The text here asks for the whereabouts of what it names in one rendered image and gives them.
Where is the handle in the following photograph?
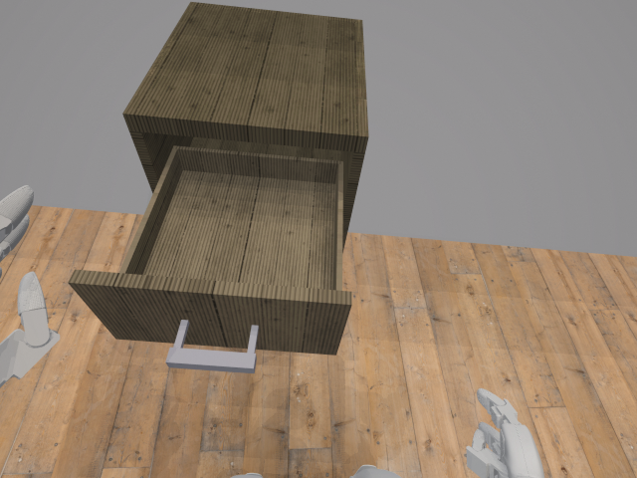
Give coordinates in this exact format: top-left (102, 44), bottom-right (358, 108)
top-left (166, 320), bottom-right (259, 373)

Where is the robot left hand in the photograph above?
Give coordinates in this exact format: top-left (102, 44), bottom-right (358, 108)
top-left (0, 185), bottom-right (60, 387)

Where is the drawer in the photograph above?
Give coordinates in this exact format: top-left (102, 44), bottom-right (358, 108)
top-left (68, 145), bottom-right (352, 356)

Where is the robot right hand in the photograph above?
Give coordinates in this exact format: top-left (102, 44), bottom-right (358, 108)
top-left (466, 388), bottom-right (544, 478)

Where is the cabinet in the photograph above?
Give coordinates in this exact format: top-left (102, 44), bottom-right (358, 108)
top-left (123, 2), bottom-right (368, 253)

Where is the robot right shin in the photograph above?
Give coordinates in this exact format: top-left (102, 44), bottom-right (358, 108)
top-left (353, 465), bottom-right (377, 476)

